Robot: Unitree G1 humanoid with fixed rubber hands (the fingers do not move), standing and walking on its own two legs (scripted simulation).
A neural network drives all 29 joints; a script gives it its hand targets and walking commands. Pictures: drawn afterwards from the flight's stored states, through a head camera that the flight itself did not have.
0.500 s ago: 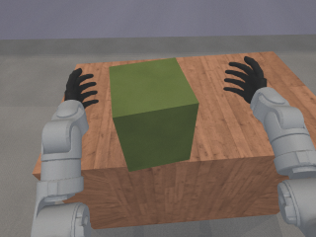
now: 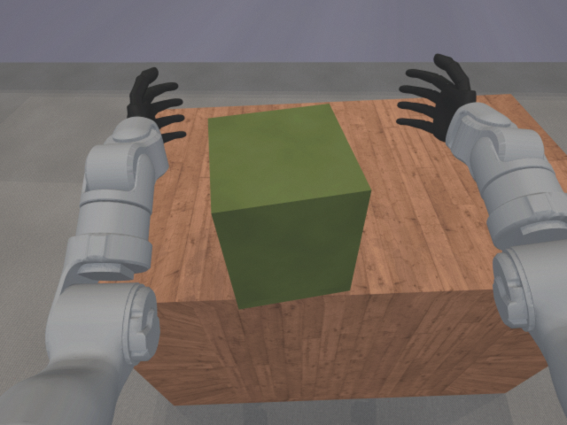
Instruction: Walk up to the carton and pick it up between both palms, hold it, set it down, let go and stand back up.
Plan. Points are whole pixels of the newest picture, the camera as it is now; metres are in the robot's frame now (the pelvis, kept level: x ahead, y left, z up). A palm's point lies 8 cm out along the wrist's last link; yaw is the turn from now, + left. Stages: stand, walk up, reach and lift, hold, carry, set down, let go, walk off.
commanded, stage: reach and lift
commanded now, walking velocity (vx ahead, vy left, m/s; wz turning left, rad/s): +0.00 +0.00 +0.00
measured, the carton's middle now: (282, 209) +0.45 +0.04 +0.05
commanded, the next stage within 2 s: none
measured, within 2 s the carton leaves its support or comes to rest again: neither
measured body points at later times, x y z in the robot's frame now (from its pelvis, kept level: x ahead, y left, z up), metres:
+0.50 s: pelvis +0.00 +0.00 +0.00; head +0.02 -0.01 +0.45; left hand +0.43 +0.22 +0.14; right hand +0.47 -0.20 +0.15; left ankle -0.01 +0.13 -0.75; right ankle +0.00 -0.12 -0.75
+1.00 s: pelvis +0.02 +0.00 +0.00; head +0.07 -0.01 +0.44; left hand +0.46 +0.19 +0.09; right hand +0.50 -0.17 +0.12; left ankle -0.01 +0.13 -0.75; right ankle +0.00 -0.12 -0.75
